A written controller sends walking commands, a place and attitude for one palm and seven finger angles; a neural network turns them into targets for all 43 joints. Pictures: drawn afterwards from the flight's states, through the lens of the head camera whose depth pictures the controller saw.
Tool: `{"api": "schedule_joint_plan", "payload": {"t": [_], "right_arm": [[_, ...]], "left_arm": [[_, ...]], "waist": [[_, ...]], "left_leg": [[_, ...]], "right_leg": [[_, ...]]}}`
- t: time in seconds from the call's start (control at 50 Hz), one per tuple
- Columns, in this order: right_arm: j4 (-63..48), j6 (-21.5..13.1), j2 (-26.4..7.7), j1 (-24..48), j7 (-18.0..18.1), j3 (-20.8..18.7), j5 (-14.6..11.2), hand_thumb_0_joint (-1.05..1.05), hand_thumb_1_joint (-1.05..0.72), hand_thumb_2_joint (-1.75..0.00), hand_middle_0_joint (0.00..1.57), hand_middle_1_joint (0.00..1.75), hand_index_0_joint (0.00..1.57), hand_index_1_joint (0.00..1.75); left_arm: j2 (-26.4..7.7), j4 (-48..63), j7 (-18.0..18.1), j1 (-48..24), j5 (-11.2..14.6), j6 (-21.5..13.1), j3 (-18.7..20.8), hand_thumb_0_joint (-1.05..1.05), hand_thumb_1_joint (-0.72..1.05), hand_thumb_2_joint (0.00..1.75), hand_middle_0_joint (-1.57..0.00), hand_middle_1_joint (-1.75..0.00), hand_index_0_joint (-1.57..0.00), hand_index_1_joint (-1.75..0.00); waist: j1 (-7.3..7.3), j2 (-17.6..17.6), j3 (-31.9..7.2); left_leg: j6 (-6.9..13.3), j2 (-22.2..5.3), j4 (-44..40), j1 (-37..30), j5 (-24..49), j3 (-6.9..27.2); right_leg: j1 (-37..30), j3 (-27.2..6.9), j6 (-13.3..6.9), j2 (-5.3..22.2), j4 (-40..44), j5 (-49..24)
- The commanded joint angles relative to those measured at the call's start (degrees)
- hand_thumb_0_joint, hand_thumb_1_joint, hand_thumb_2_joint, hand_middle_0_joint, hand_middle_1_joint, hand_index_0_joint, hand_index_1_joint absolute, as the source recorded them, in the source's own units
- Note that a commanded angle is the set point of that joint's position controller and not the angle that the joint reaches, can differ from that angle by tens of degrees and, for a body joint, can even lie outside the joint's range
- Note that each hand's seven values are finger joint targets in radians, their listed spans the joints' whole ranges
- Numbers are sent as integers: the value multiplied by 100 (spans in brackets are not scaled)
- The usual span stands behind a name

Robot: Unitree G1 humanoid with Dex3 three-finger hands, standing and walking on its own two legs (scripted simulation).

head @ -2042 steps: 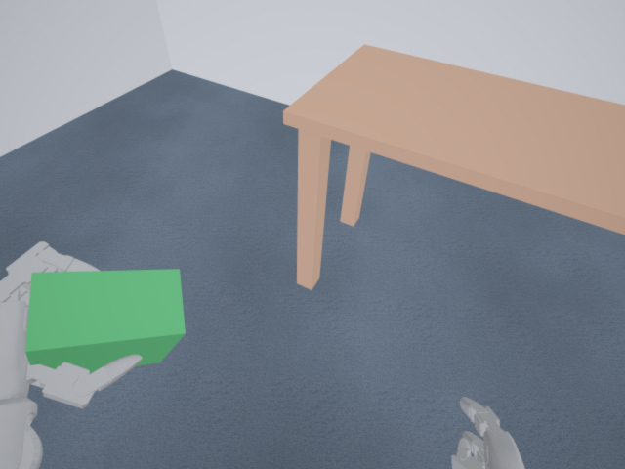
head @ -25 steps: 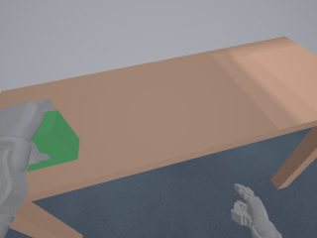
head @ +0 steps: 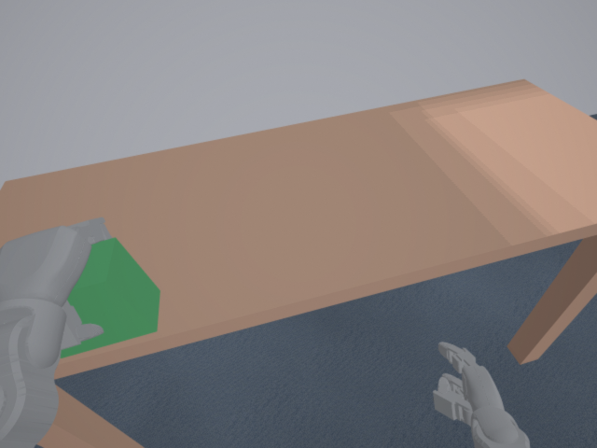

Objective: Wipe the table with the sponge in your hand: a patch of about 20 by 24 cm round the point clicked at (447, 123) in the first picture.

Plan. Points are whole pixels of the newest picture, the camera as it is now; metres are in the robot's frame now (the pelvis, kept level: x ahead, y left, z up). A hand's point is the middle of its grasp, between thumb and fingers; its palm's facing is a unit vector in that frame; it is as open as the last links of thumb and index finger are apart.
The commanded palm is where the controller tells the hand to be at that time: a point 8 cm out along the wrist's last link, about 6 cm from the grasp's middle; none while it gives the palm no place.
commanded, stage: bring the sponge back beside the body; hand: left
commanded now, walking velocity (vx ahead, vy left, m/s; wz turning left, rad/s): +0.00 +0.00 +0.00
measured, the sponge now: (96, 308) +0.22 +0.30 +0.11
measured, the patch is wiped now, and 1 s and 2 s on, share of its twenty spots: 0.95 0.95 0.95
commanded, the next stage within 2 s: step back with the hand held close in 0.66 s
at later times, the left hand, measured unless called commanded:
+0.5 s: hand (89, 315) +0.19 +0.27 +0.15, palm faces +0.17 -0.13 -0.98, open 10.3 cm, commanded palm +0.15 +0.27 +0.21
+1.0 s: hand (116, 303) +0.19 +0.23 +0.17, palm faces +0.31 -0.85 -0.43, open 10.3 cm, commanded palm +0.14 +0.28 +0.21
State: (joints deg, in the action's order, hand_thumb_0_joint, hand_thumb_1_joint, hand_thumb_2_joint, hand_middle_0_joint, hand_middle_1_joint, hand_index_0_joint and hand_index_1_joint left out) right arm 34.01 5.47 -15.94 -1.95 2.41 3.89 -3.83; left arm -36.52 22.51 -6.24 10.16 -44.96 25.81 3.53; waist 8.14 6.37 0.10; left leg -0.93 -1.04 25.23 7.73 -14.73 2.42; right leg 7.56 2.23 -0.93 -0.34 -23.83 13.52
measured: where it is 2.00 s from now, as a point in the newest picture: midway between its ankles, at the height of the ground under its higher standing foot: outside the picture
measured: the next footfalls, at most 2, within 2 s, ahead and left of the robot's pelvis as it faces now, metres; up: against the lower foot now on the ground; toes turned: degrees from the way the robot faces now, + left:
none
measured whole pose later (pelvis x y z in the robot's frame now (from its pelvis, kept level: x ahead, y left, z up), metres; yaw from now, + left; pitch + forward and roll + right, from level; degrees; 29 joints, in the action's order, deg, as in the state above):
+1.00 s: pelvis -0.02 +0.00 -0.01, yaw +1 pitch +0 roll -1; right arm 28.9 1.3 -13.1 -10.0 3.6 3.0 -2.0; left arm -24.3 36.1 4.8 25.9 3.0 -0.4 18.5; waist 1.0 -0.1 0.8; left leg -1.3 -1.1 33.4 17.3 -16.6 3.3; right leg 16.1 3.1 -0.6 -0.4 -30.5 14.8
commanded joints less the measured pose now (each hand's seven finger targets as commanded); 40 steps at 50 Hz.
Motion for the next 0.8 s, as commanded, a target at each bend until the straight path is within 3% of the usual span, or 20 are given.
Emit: {"api": "schedule_joint_plan", "payload": {"t": [0.0,0.04,0.06,0.1,0.14,0.18,0.24,0.28,0.34,0.38,0.44,0.52,0.54,0.58,0.64,0.66,0.72,0.74,0.76,0.78], "right_arm": [[-1061,-304,-532,1163,57,-279,45,0,-90,-90,20,30,20,30],[-1163,-378,-514,1417,66,-241,24,0,-90,-90,20,30,20,30],[-1112,-397,-493,1153,77,-259,52,0,-90,-90,20,30,20,30],[-1056,-348,-513,1158,85,-291,53,0,-90,-90,20,30,20,30],[-1172,-422,-489,1439,82,-250,26,0,-90,-90,20,30,20,30],[-1066,-431,-470,1189,84,-283,66,0,-90,-90,20,30,20,30],[-1204,-481,-436,1472,68,-262,52,0,-90,-90,20,30,20,30],[-1072,-473,-465,1178,64,-302,89,0,-90,-90,20,30,20,30],[-1153,-468,-455,1452,92,-266,59,0,-90,-90,20,30,20,30],[-1039,-452,-472,1198,108,-295,78,0,-90,-90,20,30,20,30],[-1129,-458,-460,1495,116,-260,42,0,-90,-90,20,30,20,30],[-1071,-458,-479,1332,142,-290,73,0,-90,-90,20,30,20,30],[-1140,-512,-459,1518,135,-246,59,0,-90,-90,20,30,20,30],[-1046,-511,-463,1305,149,-262,83,0,-90,-90,20,30,20,30],[-1139,-522,-469,1511,148,-244,70,0,-90,-90,20,30,20,30],[-1124,-535,-452,1293,145,-242,90,0,-90,-90,20,30,20,30],[-1065,-477,-491,1270,151,-293,93,0,-90,-90,20,30,20,30],[-1137,-515,-475,1480,141,-259,71,0,-90,-90,20,30,20,30],[-1087,-525,-455,1253,141,-241,78,0,-90,-90,20,30,20,30],[-1983,-572,-258,275,110,-365,16,0,-90,-90,20,30,20,30]], "left_arm": [[-1299,1212,297,-901,-187,-90,899,0,10,130,-120,-160,-120,-160],[-1397,1533,339,-913,-216,-115,1019,0,10,130,-120,-160,-120,-160],[-1282,1319,382,-835,-239,-109,907,0,10,130,-120,-160,-120,-160],[-1199,1200,395,-706,-201,-109,863,0,10,130,-120,-160,-120,-160],[-1290,1616,443,-817,-209,-133,952,0,10,130,-120,-160,-120,-160],[-1137,1348,509,-546,-207,-131,878,0,10,130,-120,-160,-120,-160],[-1094,1901,569,-426,-169,-160,886,0,10,130,-120,-160,-120,-160],[-1044,1595,637,-213,-169,-134,898,0,10,130,-120,-160,-120,-160],[-1111,1830,699,-578,-175,-89,924,0,10,130,-120,-160,-120,-160],[-1024,1352,732,-469,-177,-37,868,0,10,130,-120,-160,-120,-160],[-997,1631,689,-647,-154,-2,803,0,10,130,-120,-160,-120,-160],[-930,1494,628,-533,-88,18,692,0,10,130,-120,-160,-120,-160],[-967,1697,619,-548,-129,15,742,0,10,130,-120,-160,-120,-160],[-899,1380,614,-381,-123,25,708,0,10,130,-120,-160,-120,-160],[-1045,1770,629,-611,-178,-9,806,0,10,130,-120,-160,-120,-160],[-984,1659,661,-658,-206,-11,735,0,10,130,-120,-160,-120,-160],[-1007,1491,665,-548,-166,-16,787,0,10,130,-120,-160,-120,-160],[-1053,1694,670,-624,-192,-10,836,0,10,130,-120,-160,-120,-160],[-463,1096,664,-452,-254,46,325,0,10,130,-120,-160,-120,-160],[352,2050,845,-1127,4589,-1359,1793,0,10,130,-120,-160,-120,-160]], "waist": [[-35,-139,-980],[-1,-76,-1042],[-14,-238,-1087],[-41,-313,-782],[-1,-24,-919],[6,-170,-821],[37,-13,-870],[16,-280,-838],[-1,-94,-693],[-9,-287,-684],[-6,-130,-692],[-2,-203,-670],[-1,-92,-703],[-16,-326,-601],[7,23,-688],[12,-122,-770],[12,-251,-684],[17,-86,-699],[-65,-269,-530],[-717,-1324,530]], "left_leg": [[307,226,-178,4,1579,-157],[312,229,-156,-76,1515,-101],[306,230,-113,-13,1533,-172],[294,213,-158,33,1306,-173],[291,223,-170,-63,1248,-120],[274,208,-153,-20,1275,-173],[284,219,-139,-98,1213,-134],[272,198,-109,-34,1284,-191],[261,199,-155,-56,1085,-155],[254,188,-149,-6,1125,-210],[255,196,-194,-76,1028,-167],[273,208,-195,10,930,-228],[265,203,-202,-58,926,-164],[266,192,-178,16,945,-219],[254,189,-222,-62,917,-166],[255,186,-202,16,976,-213],[253,192,-218,8,922,-213],[244,185,-234,-56,937,-162],[242,180,-211,86,975,-266],[359,116,501,287,-46,-104]], "right_leg": [[-466,-122,-180,-124,228,-1169],[-438,-341,-233,-194,240,-1064],[-470,-168,-186,-102,164,-1014],[-311,-204,-162,-127,291,-802],[-332,-433,-230,-185,303,-662],[-297,-238,-187,-132,293,-636],[-286,-491,-229,-185,316,-581],[-307,-352,-192,-134,289,-668],[-173,-560,-235,-199,382,-397],[-220,-394,-195,-138,351,-448],[-180,-541,-226,-189,399,-321],[-217,-375,-150,-93,395,-250],[-182,-567,-205,-169,429,-181],[-158,-404,-157,-123,414,-193],[-174,-551,-224,-190,415,-126],[-250,-326,-188,-117,320,-159],[-231,-383,-177,-131,393,-180],[-206,-554,-232,-198,416,-148],[-121,-275,-185,-141,343,-203],[1296,-746,-69,125,876,-430]]}}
